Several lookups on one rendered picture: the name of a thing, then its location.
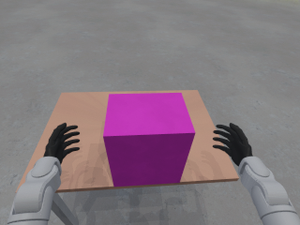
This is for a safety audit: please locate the table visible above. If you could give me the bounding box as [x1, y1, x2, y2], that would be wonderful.
[15, 90, 239, 225]

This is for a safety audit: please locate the right robot forearm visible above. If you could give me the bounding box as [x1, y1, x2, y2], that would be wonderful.
[237, 156, 300, 225]

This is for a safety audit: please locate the left robot forearm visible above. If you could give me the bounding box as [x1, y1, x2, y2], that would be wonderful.
[7, 157, 62, 225]

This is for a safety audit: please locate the carton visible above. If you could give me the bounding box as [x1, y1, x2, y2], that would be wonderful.
[103, 93, 196, 187]

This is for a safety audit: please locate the robot left hand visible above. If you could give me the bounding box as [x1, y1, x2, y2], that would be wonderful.
[43, 123, 80, 165]

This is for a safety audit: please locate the robot right hand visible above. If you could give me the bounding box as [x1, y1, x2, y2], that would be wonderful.
[213, 123, 253, 167]

